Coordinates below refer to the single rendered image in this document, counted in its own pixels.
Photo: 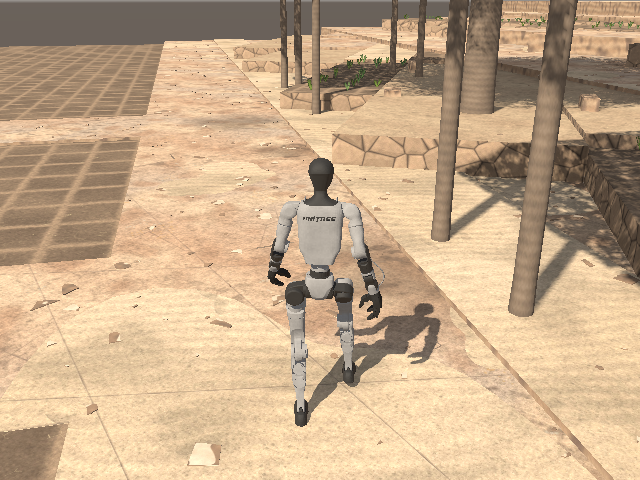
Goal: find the right robot shin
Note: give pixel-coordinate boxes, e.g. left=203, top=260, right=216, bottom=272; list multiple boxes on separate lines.
left=340, top=313, right=354, bottom=371

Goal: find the left robot upper arm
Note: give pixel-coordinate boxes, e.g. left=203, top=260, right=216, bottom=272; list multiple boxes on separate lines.
left=273, top=201, right=300, bottom=253

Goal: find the right robot upper arm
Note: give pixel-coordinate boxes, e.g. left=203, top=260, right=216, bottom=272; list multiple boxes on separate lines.
left=341, top=202, right=367, bottom=260

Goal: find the left robot foot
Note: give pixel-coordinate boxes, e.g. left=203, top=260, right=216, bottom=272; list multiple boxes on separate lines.
left=294, top=400, right=309, bottom=427

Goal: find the robot left forearm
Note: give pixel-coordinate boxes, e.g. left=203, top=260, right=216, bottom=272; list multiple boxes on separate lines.
left=268, top=238, right=284, bottom=272

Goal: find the robot right forearm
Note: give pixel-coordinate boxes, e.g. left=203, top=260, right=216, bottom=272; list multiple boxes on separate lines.
left=357, top=244, right=379, bottom=295

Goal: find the right robot hand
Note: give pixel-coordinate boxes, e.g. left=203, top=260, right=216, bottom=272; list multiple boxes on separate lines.
left=359, top=291, right=382, bottom=320

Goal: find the left robot hand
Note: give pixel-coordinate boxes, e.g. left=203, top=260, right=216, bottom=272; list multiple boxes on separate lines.
left=267, top=268, right=291, bottom=286

